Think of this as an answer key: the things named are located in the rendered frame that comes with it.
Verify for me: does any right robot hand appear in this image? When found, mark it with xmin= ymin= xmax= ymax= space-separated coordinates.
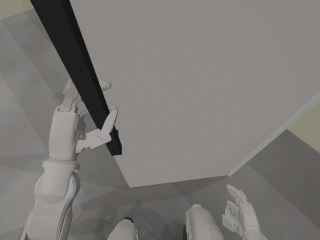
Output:
xmin=222 ymin=184 xmax=261 ymax=237

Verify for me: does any handle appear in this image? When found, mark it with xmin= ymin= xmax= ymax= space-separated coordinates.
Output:
xmin=30 ymin=0 xmax=122 ymax=156

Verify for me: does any robot left foot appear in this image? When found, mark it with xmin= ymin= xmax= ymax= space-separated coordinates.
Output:
xmin=124 ymin=217 xmax=134 ymax=223

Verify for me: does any fridge door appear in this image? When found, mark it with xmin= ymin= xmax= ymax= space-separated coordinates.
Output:
xmin=69 ymin=0 xmax=320 ymax=188

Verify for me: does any robot right thigh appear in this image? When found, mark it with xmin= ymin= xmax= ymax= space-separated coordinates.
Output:
xmin=185 ymin=207 xmax=226 ymax=240

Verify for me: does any left robot forearm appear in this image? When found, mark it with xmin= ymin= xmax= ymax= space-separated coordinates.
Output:
xmin=20 ymin=159 xmax=81 ymax=240

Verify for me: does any left robot hand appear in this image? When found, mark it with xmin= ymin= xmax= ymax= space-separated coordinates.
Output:
xmin=48 ymin=77 xmax=118 ymax=161

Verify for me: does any right robot forearm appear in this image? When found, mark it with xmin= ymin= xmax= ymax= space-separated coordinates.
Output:
xmin=242 ymin=229 xmax=267 ymax=240

